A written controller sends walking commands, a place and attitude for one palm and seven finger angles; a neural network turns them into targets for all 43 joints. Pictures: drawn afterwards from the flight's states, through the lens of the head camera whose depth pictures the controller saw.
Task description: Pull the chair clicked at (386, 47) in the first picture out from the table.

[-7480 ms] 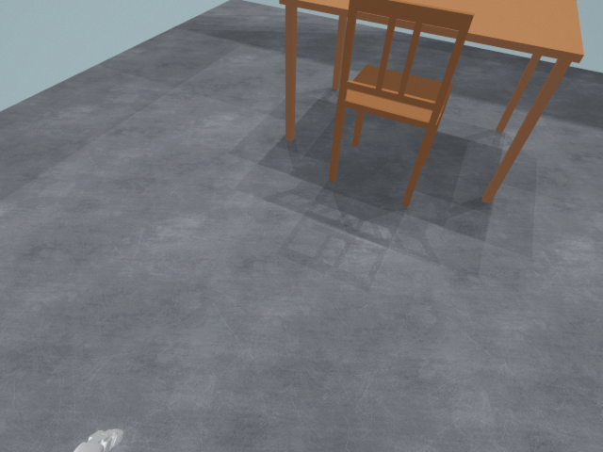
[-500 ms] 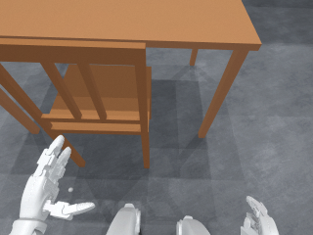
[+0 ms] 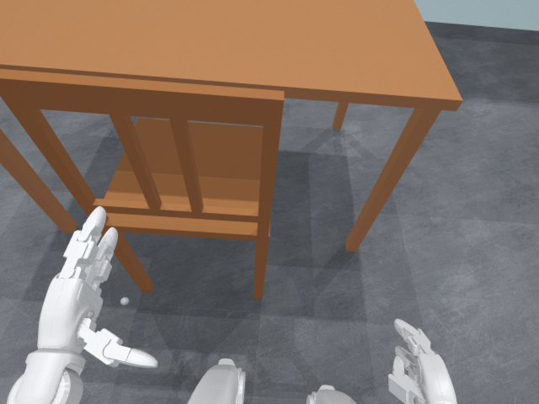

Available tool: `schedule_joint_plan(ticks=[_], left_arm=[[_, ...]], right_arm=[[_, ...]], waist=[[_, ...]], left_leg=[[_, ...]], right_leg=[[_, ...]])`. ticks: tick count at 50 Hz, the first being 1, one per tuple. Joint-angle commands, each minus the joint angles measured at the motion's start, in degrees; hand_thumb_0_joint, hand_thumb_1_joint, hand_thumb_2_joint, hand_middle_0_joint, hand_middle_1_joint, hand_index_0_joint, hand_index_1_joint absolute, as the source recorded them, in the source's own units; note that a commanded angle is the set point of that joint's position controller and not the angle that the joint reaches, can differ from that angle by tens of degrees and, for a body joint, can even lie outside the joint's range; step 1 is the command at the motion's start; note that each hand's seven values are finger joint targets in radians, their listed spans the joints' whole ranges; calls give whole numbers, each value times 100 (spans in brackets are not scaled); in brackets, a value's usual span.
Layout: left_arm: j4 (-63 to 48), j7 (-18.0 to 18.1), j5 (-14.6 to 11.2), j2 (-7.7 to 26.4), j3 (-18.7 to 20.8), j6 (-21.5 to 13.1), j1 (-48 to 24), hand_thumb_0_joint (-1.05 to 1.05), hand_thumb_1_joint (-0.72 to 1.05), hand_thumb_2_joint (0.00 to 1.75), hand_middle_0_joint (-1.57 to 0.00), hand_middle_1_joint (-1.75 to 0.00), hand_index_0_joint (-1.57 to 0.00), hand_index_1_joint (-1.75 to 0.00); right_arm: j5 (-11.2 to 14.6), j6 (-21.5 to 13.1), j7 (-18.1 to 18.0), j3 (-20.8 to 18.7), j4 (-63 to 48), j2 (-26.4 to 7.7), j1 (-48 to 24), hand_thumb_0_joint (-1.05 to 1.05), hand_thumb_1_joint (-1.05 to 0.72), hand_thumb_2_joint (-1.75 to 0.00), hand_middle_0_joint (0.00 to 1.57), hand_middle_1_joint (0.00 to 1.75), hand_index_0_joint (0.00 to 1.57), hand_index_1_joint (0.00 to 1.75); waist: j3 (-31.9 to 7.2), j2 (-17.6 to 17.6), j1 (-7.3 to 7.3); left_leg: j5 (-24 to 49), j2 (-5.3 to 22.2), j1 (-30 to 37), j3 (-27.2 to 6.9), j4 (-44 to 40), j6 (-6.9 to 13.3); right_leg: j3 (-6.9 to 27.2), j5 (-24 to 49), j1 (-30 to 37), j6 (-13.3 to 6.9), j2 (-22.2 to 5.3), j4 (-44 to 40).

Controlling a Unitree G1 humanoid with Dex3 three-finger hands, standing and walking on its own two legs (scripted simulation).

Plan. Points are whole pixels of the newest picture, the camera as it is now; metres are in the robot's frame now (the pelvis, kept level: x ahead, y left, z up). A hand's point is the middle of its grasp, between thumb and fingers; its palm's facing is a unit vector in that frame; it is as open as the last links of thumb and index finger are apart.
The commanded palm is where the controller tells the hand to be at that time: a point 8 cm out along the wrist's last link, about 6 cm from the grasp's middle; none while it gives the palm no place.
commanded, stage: raise the hand toward the chair's back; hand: left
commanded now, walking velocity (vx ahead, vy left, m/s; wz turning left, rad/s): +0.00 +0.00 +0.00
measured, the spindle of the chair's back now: (140, 166) +0.51 +0.29 -0.01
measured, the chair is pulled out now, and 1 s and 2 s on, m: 0.00 0.00 0.00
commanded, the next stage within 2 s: aim the fingers beside a spindle in 0.54 s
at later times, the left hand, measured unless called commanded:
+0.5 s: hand (149, 297) +0.25 +0.18 +0.04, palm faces +0.02 -1.00 -0.05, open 17.0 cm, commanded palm +0.22 +0.24 +0.05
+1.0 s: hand (159, 271) +0.28 +0.18 +0.04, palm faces +0.04 -1.00 -0.05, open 16.9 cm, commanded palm +0.26 +0.24 +0.04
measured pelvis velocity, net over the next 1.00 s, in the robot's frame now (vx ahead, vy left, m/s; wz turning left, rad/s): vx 0.02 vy -0.04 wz -0.01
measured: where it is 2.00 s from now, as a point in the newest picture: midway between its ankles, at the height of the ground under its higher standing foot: outside the picture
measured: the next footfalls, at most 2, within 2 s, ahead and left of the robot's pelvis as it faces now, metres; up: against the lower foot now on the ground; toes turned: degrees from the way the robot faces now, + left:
none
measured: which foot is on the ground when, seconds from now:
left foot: down 0.00-1.00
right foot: down 0.00-1.00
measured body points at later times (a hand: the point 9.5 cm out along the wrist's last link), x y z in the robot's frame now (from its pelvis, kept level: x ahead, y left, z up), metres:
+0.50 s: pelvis +0.00 -0.02 +0.00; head +0.07 -0.01 +0.45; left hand +0.24 +0.24 +0.05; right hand +0.17 -0.26 -0.08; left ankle +0.06 +0.08 -0.66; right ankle +0.00 -0.13 -0.66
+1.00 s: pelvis +0.02 -0.04 +0.00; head +0.09 -0.03 +0.44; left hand +0.28 +0.23 +0.04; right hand +0.18 -0.29 -0.09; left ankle +0.06 +0.08 -0.66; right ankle +0.00 -0.13 -0.66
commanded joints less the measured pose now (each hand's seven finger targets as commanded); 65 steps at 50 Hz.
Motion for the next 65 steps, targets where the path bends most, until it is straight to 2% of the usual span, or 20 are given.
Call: schedule_joint_plan(ticks=[1,3,6,8,11,14,15,19,24,26,31,35,38,42,46,50,55,57,61,65], left_arm=[[-675,-112,-14,672,323,-231,-503,0,-50,30,-6,-8,-6,-8],[-594,-267,-68,660,262,-40,-521,0,-50,30,-6,-8,-6,-8],[-807,-344,-181,838,451,110,-434,0,-50,30,-6,-8,-6,-8],[-1110,-258,-220,873,525,42,-443,0,-50,30,-6,-8,-6,-8],[-1214,2,-183,978,685,-212,-464,0,-50,30,-6,-8,-6,-8],[-1012,127,-114,774,536,-419,-511,0,-50,30,-6,-8,-6,-8],[-844,127,-89,725,498,-439,-491,0,-50,30,-6,-8,-6,-8],[-702,-95,-78,731,345,-335,-455,0,-50,30,-6,-8,-6,-8],[-1047,-200,-232,881,528,-209,-422,0,-50,30,-6,-8,-6,-8],[-942,-106,-239,955,677,-238,-434,0,-50,30,-6,-8,-6,-8],[-617,-68,-198,734,509,-359,-638,0,-50,30,-6,-8,-6,-8],[-308,-301,-181,893,568,-297,-973,0,-50,30,-6,-8,-6,-8],[-323,-436,-245,1021,721,-294,-1091,0,-50,30,-6,-8,-6,-8],[-369,-431,-331,1129,908,-358,-1163,0,-50,30,-6,-8,-6,-8],[117,-403,-330,1155,1021,-351,-1220,0,-50,30,-6,-8,-6,-8],[229,-513,-336,909,795,-308,-1133,0,-50,30,-6,-8,-6,-8],[229,-480,-279,937,657,-397,-1752,0,-50,30,-6,-8,-6,-8],[152,-398,-235,1023,704,-522,-2046,0,-50,30,-6,-8,-6,-8],[332,-251,-186,1218,937,-630,-2025,0,-50,30,-6,-8,-6,-8],[653,-252,-145,1108,802,-521,-2340,0,-50,30,-6,-8,-6,-8]], right_arm=[[60,-208,-47,-401,-755,-1014,-157,0,-90,-90,20,30,20,30],[109,-174,-70,-408,-828,-1062,-126,0,-90,-90,20,30,20,30],[137,-191,-97,-415,-900,-1053,-143,0,-90,-90,20,30,20,30],[125,-212,-104,-427,-899,-1006,-153,0,-90,-90,20,30,20,30],[71,-239,-99,-425,-793,-949,-150,0,-90,-90,20,30,20,30],[37,-253,-52,-426,-713,-932,-153,0,-90,-90,20,30,20,30],[38,-246,-37,-429,-699,-948,-129,0,-90,-90,20,30,20,30],[81,-213,-30,-443,-762,-1023,-125,0,-90,-90,20,30,20,30],[109,-199,-88,-455,-802,-961,-131,0,-90,-90,20,30,20,30],[98,-187,-115,-447,-754,-931,-156,0,-90,-90,20,30,20,30],[81,-205,-97,-433,-645,-907,-157,0,-90,-90,20,30,20,30],[85,-178,-113,-427,-619,-969,-115,0,-90,-90,20,30,20,30],[82,-185,-122,-426,-609,-958,-112,0,-90,-90,20,30,20,30],[79,-194,-120,-441,-561,-931,-123,0,-90,-90,20,30,20,30],[74,-157,-101,-458,-443,-942,-107,0,-90,-90,20,30,20,30],[87,-124,-60,-493,-500,-964,-106,0,-90,-90,20,30,20,30],[69,-128,-74,-490,-462,-1034,-36,0,-90,-90,20,30,20,30],[40,-140,-75,-480,-423,-1038,-36,0,-90,-90,20,30,20,30],[21,-101,-65,-480,-406,-1038,-30,0,-90,-90,20,30,20,30],[34,-22,-47,-450,-407,-1047,-34,0,-90,-90,20,30,20,30]], waist=[[-1015,494,-163],[-1059,341,-165],[-1289,327,-60],[-1395,364,-39],[-1252,395,-35],[-1078,504,-122],[-1000,379,-149],[-1162,443,-140],[-1494,268,-91],[-1355,127,-84],[-1062,55,-200],[-1189,34,-243],[-1469,282,-150],[-1721,301,-114],[-1517,122,-138],[-1628,169,-140],[-1575,65,-263],[-1654,212,-262],[-1789,161,-167],[-1747,312,-191]], left_leg=[[290,100,1777,-793,-1368,-288],[188,80,1744,-753,-1428,-261],[410,40,1796,-668,-1445,-227],[647,32,1911,-602,-1406,-215],[735,43,1828,-576,-1324,-218],[650,38,1715,-547,-1232,-232],[531,43,1626,-568,-1225,-236],[525,17,1609,-498,-1196,-201],[931,-13,1696,-371,-1101,-137],[934,-16,1542,-364,-1055,-132],[847,-30,1297,-320,-856,-119],[915,-55,1111,-249,-677,-102],[1179,-57,1217,-217,-630,-99],[1489,-43,1299,-197,-590,-93],[1440,-33,1068,-207,-517,-98],[1525,-52,1141,-163,-522,-100],[1362,-17,1120,-232,-481,-87],[1285,-6,1155,-253,-468,-96],[1244,15,1126,-276,-480,-104],[1020,6,1074,-283,-503,-132]], right_leg=[[0,499,-427,-171,204,-736],[17,481,-272,-156,203,-848],[50,586,65,-164,209,-962],[58,683,134,-160,199,-994],[63,688,42,-171,213,-938],[65,624,-191,-166,189,-854],[56,560,-255,-158,189,-837],[135,605,-99,-161,183,-896],[231,929,331,-124,180,-1045],[245,927,343,-119,197,-1042],[322,906,118,-94,174,-1011],[516,1084,246,-65,126,-1005],[559,1422,427,-80,110,-937],[561,1835,602,-61,113,-861],[579,1833,484,-43,123,-816],[577,2042,482,-19,95,-776],[519,1731,164,-38,126,-708],[479,1530,5,-67,139,-622],[451,1383,-28,-99,167,-539],[431,1147,-193,-108,161,-519]])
